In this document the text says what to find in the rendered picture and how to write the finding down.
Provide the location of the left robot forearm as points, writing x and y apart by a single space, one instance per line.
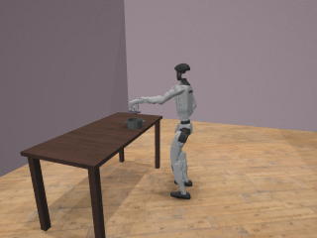
149 100

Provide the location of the table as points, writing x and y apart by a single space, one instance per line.
88 147

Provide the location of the robot left hand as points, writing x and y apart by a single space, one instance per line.
134 102

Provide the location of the robot left upper arm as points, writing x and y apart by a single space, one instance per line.
175 91

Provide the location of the robot right shin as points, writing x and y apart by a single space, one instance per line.
185 168

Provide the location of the robot right thigh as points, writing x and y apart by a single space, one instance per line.
182 155

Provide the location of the robot right hand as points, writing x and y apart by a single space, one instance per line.
177 128

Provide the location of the pot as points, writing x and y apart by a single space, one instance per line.
135 123

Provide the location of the lid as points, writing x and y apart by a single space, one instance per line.
132 112

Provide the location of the robot right upper arm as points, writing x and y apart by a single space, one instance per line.
193 102

